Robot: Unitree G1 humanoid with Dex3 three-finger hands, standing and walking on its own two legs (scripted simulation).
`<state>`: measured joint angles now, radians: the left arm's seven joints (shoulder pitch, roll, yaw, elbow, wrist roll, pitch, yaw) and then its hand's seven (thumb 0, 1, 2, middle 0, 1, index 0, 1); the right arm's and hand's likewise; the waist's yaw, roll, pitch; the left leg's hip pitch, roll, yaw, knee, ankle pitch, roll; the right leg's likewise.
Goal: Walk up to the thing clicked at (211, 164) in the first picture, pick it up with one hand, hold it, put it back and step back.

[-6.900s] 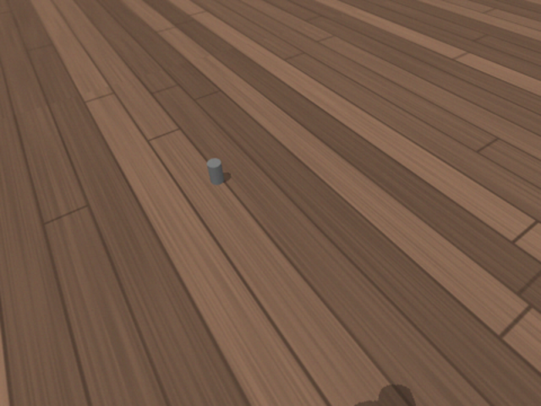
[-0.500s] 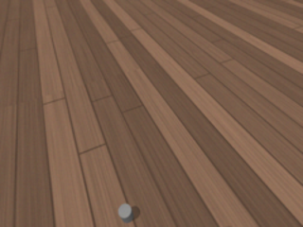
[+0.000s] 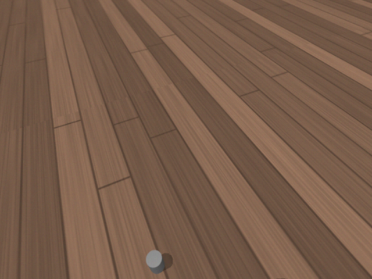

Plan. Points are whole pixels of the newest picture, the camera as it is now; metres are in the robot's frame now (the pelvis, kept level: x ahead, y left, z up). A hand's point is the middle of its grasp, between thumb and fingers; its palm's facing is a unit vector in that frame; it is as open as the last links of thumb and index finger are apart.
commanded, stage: stand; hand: left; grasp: from the side
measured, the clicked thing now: (155, 262) +0.33 +0.20 -0.72
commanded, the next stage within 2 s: go down in 0.52 s
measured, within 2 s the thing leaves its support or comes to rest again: neither
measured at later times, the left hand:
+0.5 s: hand out of the picture +0.07 +0.25 -0.16, palm faces -0.03 -0.94 -0.35, open 7.3 cm
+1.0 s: hand out of the picture +0.16 +0.27 -0.18, palm faces +0.05 -0.94 -0.33, open 13.8 cm
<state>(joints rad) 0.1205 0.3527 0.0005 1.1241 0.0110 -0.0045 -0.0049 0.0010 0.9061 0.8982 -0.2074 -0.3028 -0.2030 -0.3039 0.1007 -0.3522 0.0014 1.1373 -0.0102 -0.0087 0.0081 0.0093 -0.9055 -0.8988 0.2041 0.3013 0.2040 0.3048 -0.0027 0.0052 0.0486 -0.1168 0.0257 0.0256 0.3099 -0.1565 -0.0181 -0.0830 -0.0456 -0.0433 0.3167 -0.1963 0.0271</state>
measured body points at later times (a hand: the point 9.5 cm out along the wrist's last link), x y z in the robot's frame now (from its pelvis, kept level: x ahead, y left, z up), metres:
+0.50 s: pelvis +0.00 +0.00 +0.00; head +0.01 +0.00 +0.45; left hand +0.08 +0.30 -0.13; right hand +0.08 -0.30 -0.13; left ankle +0.01 +0.13 -0.75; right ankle -0.01 -0.13 -0.75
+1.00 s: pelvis -0.01 +0.00 -0.04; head +0.06 +0.01 +0.40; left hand +0.15 +0.32 -0.16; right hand +0.08 -0.26 -0.16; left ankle +0.01 +0.13 -0.75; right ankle -0.01 -0.13 -0.75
